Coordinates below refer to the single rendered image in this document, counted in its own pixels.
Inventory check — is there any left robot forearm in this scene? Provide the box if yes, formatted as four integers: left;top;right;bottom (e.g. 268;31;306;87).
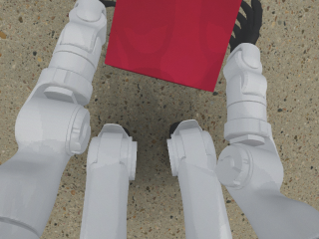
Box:
14;0;107;144

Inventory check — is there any right robot thigh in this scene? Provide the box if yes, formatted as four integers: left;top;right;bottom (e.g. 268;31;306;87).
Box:
166;127;232;239

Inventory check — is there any left robot upper arm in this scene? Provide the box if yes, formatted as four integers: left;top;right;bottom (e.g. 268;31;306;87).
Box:
0;97;91;239

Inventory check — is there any left robot shin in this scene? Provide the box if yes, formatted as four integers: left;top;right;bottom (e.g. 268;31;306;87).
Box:
86;123;129;173

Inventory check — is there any right robot hand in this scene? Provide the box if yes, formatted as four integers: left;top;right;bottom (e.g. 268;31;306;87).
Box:
228;0;263;54

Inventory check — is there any right robot upper arm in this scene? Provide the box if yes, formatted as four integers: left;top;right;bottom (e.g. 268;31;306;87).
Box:
215;143;319;239

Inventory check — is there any carton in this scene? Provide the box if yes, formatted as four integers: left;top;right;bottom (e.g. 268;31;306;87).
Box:
105;0;242;93

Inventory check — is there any right robot forearm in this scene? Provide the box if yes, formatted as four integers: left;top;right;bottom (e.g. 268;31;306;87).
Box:
222;43;280;159

